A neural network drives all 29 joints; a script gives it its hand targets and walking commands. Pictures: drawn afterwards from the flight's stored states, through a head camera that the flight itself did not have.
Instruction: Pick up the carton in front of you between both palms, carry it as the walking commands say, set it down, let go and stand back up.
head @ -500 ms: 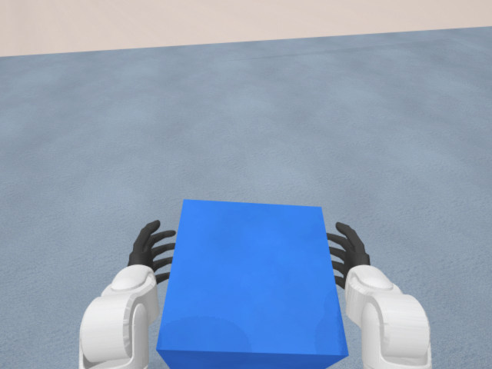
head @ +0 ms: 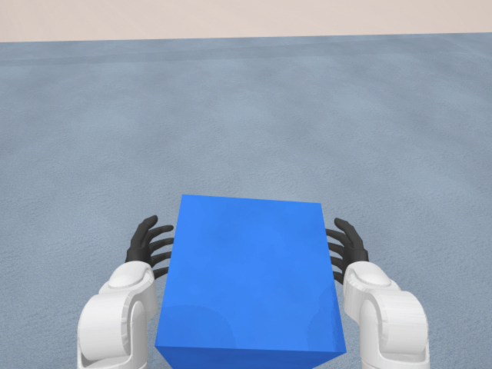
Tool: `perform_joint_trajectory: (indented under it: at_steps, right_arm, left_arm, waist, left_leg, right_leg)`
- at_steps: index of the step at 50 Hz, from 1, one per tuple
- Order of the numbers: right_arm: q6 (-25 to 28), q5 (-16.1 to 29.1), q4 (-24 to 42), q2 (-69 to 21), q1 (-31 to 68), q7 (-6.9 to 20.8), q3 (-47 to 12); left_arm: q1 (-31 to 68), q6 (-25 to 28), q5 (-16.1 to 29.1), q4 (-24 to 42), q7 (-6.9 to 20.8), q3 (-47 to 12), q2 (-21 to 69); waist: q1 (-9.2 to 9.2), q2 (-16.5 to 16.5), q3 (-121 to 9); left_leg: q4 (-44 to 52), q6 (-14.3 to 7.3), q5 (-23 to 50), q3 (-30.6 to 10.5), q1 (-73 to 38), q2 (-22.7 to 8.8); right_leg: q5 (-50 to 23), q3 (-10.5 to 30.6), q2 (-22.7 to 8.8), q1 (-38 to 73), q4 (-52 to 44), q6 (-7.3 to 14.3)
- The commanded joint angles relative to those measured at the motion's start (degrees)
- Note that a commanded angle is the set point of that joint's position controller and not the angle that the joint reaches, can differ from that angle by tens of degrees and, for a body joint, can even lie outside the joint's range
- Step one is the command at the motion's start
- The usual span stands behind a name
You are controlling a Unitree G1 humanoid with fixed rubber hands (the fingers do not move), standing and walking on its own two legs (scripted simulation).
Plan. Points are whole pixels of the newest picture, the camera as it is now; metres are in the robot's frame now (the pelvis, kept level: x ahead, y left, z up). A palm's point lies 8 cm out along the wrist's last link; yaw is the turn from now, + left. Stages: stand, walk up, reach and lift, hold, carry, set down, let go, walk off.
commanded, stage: carry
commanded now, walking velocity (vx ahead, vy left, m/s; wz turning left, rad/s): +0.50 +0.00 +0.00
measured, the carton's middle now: (244, 293) +0.26 +0.01 +0.02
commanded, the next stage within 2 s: none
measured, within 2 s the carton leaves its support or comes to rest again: neither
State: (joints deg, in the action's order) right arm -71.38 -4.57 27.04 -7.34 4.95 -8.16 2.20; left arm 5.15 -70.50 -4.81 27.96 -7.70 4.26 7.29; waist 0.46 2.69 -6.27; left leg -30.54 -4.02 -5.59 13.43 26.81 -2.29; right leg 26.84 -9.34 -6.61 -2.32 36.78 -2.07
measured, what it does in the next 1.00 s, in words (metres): walks ahead: right foot, then left foot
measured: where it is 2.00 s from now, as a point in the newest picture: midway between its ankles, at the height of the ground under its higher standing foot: (238, 363)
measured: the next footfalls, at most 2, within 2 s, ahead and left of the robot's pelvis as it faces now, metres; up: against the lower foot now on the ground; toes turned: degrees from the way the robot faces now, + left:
right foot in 0.42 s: +0.43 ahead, -0.12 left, +0.00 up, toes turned +12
left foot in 0.66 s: +0.40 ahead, +0.11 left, +0.00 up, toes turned -1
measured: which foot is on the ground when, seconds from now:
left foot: down 0.00-0.44, up 0.46-0.64, down 0.66-1.00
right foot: up 0.00-0.40, down 0.42-1.00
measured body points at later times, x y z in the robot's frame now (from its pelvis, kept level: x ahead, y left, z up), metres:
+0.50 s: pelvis +0.29 -0.02 +0.01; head +0.31 -0.04 +0.46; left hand +0.57 +0.13 +0.10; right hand +0.57 -0.17 +0.09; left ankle +0.14 +0.08 -0.67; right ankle +0.39 -0.10 -0.72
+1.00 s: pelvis +0.42 -0.01 +0.01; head +0.40 +0.00 +0.46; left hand +0.69 +0.15 +0.10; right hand +0.70 -0.15 +0.10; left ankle +0.36 +0.10 -0.72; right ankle +0.39 -0.11 -0.72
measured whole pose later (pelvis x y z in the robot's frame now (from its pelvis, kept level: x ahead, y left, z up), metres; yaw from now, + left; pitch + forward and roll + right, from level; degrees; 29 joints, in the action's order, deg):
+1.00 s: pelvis +0.42 -0.01 +0.01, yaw +1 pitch +4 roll +0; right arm -71.9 -6.7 19.8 -7.5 7.4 -7.7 3.8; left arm 8.1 -69.9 -6.5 20.0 -7.7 4.6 7.6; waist 0.1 0.0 -8.1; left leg -29.5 0.6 -20.0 7.9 12.4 -3.0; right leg 18.1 -11.0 -3.8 -15.4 30.8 0.1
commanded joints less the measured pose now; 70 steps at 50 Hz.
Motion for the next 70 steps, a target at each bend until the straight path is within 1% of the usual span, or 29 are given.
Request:
perform_joint_trajectory:
  at_steps: [1, 2, 3, 4, 6, 8, 12, 16, 19, 20, 21, 22, 23, 24, 25, 26, 27, 30, 32, 33, 34, 35, 36, 37, 41, 46, 54, 60, 70]
  right_arm:
    - [0.31, 21.22, 3.94, -47.45, 22.78, 11.4, -35.66]
    - [0.79, 21.69, 4.28, -50.07, 23.58, 11.76, -36.29]
    - [1.4, 22.16, 5.11, -52.55, 25.61, 12.11, -37.04]
    - [2.03, 22.65, 5.73, -54.73, 27.49, 12.35, -37.93]
    - [3.11, 23.39, 6.92, -56.97, 28.89, 12.72, -39.1]
    - [3.79, 23.88, 7.99, -56.9, 28.43, 13.0, -39.5]
    - [3.84, 23.81, 10.08, -53.75, 26.56, 12.82, -39.39]
    - [2.34, 21.82, 9.05, -49.44, 22.47, 12.07, -37.55]
    - [1.07, 20.34, 7.86, -47.27, 21.79, 11.64, -36.26]
    - [0.67, 20.18, 7.36, -46.53, 21.88, 11.57, -35.96]
    - [0.34, 20.07, 7.02, -45.76, 22.87, 11.52, -35.96]
    - [-0.3, 20.89, 7.1, -45.82, 24.57, 11.48, -36.69]
    - [-0.53, 21.12, 6.76, -46.87, 24.53, 11.58, -37.29]
    - [-0.38, 21.47, 6.27, -48.54, 24.06, 11.86, -38.23]
    - [0.16, 21.97, 6.57, -51.01, 26.13, 12.19, -39.12]
    - [0.81, 22.5, 6.9, -53.46, 28.18, 12.45, -39.96]
    - [1.46, 22.91, 7.23, -55.46, 29.87, 12.55, -40.58]
    - [3.13, 22.78, 8.31, -57.95, 29.79, 12.24, -41.47]
    - [3.57, 22.39, 9.28, -57.59, 28.96, 11.86, -41.27]
    - [3.51, 22.36, 9.87, -56.86, 28.61, 11.72, -40.96]
    - [3.15, 22.26, 10.08, -55.76, 28.03, 11.66, -40.5]
    - [2.83, 21.84, 9.68, -54.61, 28.02, 11.61, -40.04]
    - [2.39, 21.15, 8.52, -53.61, 27.76, 11.61, -39.33]
    - [1.71, 20.83, 6.75, -52.78, 26.33, 11.74, -38.51]
    - [0.42, 19.93, 1.58, -50.35, 24.59, 12.31, -36.1]
    - [0.56, 20.5, -0.09, -51.65, 27.74, 12.68, -36.37]
    - [5.3, 19.03, -4.67, -53.0, 31.42, 14.59, -36.79]
    - [11.05, 17.6, -8.5, -54.07, 33.79, 16.44, -36.14]
    - [20.29, 9.28, -20.45, -49.25, 30.01, 17.06, -27.49]
  left_arm:
    - [23.53, -1.65, 21.24, 3.87, 11.32, -39.98, 46.83]
    - [23.83, -1.23, 21.33, 3.04, 11.75, -40.39, 49.36]
    - [24.54, -0.59, 21.64, 2.35, 12.17, -40.61, 52.43]
    - [24.91, 0.1, 21.78, 1.76, 12.44, -40.78, 54.68]
    - [24.93, 1.47, 21.84, 2.02, 12.44, -41.53, 57.53]
    - [23.93, 2.56, 21.34, 2.59, 11.98, -41.71, 58.27]
    - [22.99, 2.85, 20.9, 5.36, 10.87, -41.68, 56.17]
    - [20.81, 0.96, 20.98, 5.62, 10.67, -41.04, 51.77]
    - [20.1, -0.42, 21.28, 4.52, 11.11, -40.4, 49.4]
    - [20.38, -0.75, 21.05, 4.15, 11.3, -40.05, 48.82]
    - [20.72, -1.18, 20.75, 3.53, 11.51, -39.42, 48.18]
    - [20.66, -1.39, 20.43, 2.35, 11.69, -38.55, 47.65]
    - [18.63, -1.09, 20.18, -0.31, 11.92, -37.5, 48.09]
    - [18.28, -0.6, 21.0, 0.06, 12.21, -38.04, 50.2]
    - [19.15, 0.01, 21.22, 0.11, 12.5, -38.22, 52.68]
    - [20.78, 0.62, 21.36, 0.3, 12.78, -38.23, 54.95]
    - [22.7, 1.17, 21.69, 0.9, 13.0, -38.4, 56.86]
    - [23.73, 2.43, 22.3, 2.73, 13.34, -39.14, 58.69]
    - [23.94, 2.72, 22.67, 4.22, 13.27, -39.64, 57.86]
    - [23.94, 2.7, 22.72, 4.85, 13.16, -39.81, 57.1]
    - [23.26, 2.53, 22.38, 4.55, 12.98, -39.76, 56.2]
    - [23.33, 2.05, 22.08, 4.82, 12.88, -39.65, 54.91]
    - [23.71, 1.33, 22.08, 4.44, 12.82, -39.85, 54.23]
    - [22.97, 0.65, 21.84, 3.08, 12.78, -39.6, 53.29]
    - [22.55, -0.7, 20.67, -0.97, 12.67, -38.89, 51.22]
    - [24.42, -0.6, 20.43, -3.92, 12.81, -38.48, 52.53]
    - [26.33, 4.08, 18.26, -9.58, 14.69, -37.9, 53.74]
    - [28.19, 9.81, 16.54, -14.07, 16.52, -36.96, 55.43]
    - [28.45, 19.54, 9.17, -21.94, 16.89, -29.42, 49.91]
  waist:
    - [0.91, -18.6, -16.35]
    - [0.86, -14.55, -16.48]
    - [0.67, -8.26, -15.96]
    - [0.4, -5.67, -15.12]
    - [0.25, -8.09, -15.25]
    - [0.22, -9.38, -14.53]
    - [0.36, -10.3, -11.09]
    - [0.62, -11.37, -8.1]
    - [-0.28, -11.44, -9.35]
    - [-0.61, -9.96, -10.38]
    - [-0.93, -6.36, -12.74]
    - [-1.56, 4.77, -18.89]
    - [-2.02, 10.38, -23.11]
    - [-1.68, 7.69, -22.07]
    - [-1.6, 6.09, -21.86]
    - [-1.22, 4.61, -19.72]
    - [-1.15, 5.17, -17.88]
    - [-1.24, 5.66, -20.61]
    - [-0.65, 4.15, -21.26]
    - [-0.55, 3.35, -20.89]
    - [-0.6, 2.35, -20.4]
    - [-0.9, -0.99, -19.18]
    - [-0.9, -4.45, -17.73]
    - [-0.8, -5.36, -17.13]
    - [-0.53, -5.4, -15.79]
    - [-0.48, -4.75, -15.25]
    - [-0.39, -3.31, -16.84]
    - [-0.38, -3.15, -17.17]
    - [-0.41, -3.07, -14.47]
  left_leg:
    - [16.92, -9.44, 1.5, -39.95, -42.65, -22.56]
    - [15.57, -8.83, 6.92, -34.32, -39.91, -20.51]
    - [15.18, -6.71, 8.17, -29.08, -36.6, -19.37]
    - [16.52, -4.8, 7.73, -24.95, -32.82, -18.13]
    - [18.86, -3.09, 4.84, -19.29, -29.95, -16.29]
    - [20.51, -3.5, 3.14, -15.78, -29.77, -15.37]
    - [21.08, -3.7, 7.76, -10.56, -31.96, -13.08]
    - [15.67, -1.42, 29.22, -3.88, -32.59, -10.56]
    - [5.0, 2.24, 33.28, 0.43, -30.06, -8.37]
    - [-0.24, 4.32, 31.3, 1.4, -26.25, -7.05]
    - [-7.26, 6.41, 18.59, 0.45, -20.05, -5.52]
    - [-18.9, 7.8, -5.36, -2.67, -8.29, -2.41]
    - [-27.18, 8.08, -27.07, -6.7, -0.81, 1.6]
    - [-28.78, 7.12, -29.51, -10.6, -0.13, 0.18]
    - [-25.93, 5.89, -28.39, -12.06, -0.62, -1.14]
    - [-17.0, 5.26, -26.88, -12.46, -2.58, -2.98]
    - [-9.66, 5.18, -25.51, -11.54, -5.54, -2.74]
    - [-1.42, 5.24, -18.89, -8.4, -11.73, -0.88]
    - [6.17, 5.43, -6.67, -6.71, -15.97, -1.46]
    - [9.45, 5.62, 0.32, -6.66, -19.06, -2.28]
    - [10.45, 5.76, 4.44, -7.82, -21.94, -4.54]
    - [8.54, 5.45, 10.19, -11.29, -20.83, -8.38]
    - [5.66, 4.89, 14.05, -11.27, -20.05, -9.25]
    - [4.7, 4.85, 16.88, -10.86, -19.93, -9.5]
    - [2.41, 4.85, 26.88, -10.26, -19.45, -8.14]
    - [1.12, 4.71, 31.01, -9.87, -19.95, -7.83]
    - [0.0, 4.22, 26.84, -9.51, -20.18, -7.17]
    - [0.3, 3.81, 20.98, -9.54, -19.95, -7.25]
    - [2.5, 3.45, 13.37, -9.95, -18.58, -7.38]
  right_leg:
    - [1.12, 6.49, 4.94, -36.11, 35.77, 1.15]
    - [-0.37, 8.15, 2.49, -37.17, 37.6, 2.65]
    - [-3.91, 9.01, 0.15, -36.46, 34.81, 3.23]
    - [-7.32, 9.58, -1.3, -34.75, 29.92, 3.36]
    - [-10.77, 7.39, -0.68, -31.7, 23.62, 2.91]
    - [-12.56, 5.6, -0.15, -31.77, 17.59, 2.08]
    - [-18.54, 2.29, 0.57, -33.75, 3.91, 0.85]
    - [-26.04, -2.56, 4.3, -28.65, -6.19, 1.03]
    - [-33.68, -6.39, 7.23, -15.02, -14.92, 1.54]
    - [-39.06, -6.12, 6.69, -6.98, -18.78, 1.51]
    - [-53.3, 0.41, -0.14, 2.09, -17.52, 1.59]
    - [-79.3, 13.37, -12.84, 17.56, -8.98, 8.49]
    - [-81.29, 21.43, -17.64, 22.69, -11.75, 15.19]
    - [-73.08, 19.36, -17.55, 18.62, -14.49, 15.56]
    - [-64.85, 16.66, -15.75, 15.35, -16.06, 14.1]
    - [-58.89, 12.89, -13.47, 10.49, -17.55, 11.34]
    - [-54.61, 10.52, -11.58, 7.06, -18.84, 9.22]
    - [-44.0, 7.07, -10.06, 5.02, -18.93, 9.51]
    - [-42.88, 3.67, -8.32, 2.52, -16.03, 8.63]
    - [-38.87, 2.5, -7.02, 0.18, -14.94, 7.35]
    - [-33.3, 2.05, -6.11, -2.85, -14.19, 5.89]
    - [-29.0, 1.1, -3.88, -3.85, -13.25, 4.06]
    - [-31.14, 2.44, -3.19, -3.94, -12.87, 3.13]
    - [-34.25, 2.56, -3.55, -3.74, -11.25, 2.91]
    - [-45.15, 2.95, -3.53, -4.22, -6.82, 2.09]
    - [-44.16, 2.52, -2.65, -5.65, -5.49, 1.49]
    - [-45.43, 3.17, -2.95, -4.27, -4.77, 1.94]
    - [-40.71, 3.61, -3.26, -4.41, -5.14, 2.37]
    - [-35.05, 4.29, -3.68, -5.41, -7.6, 2.68]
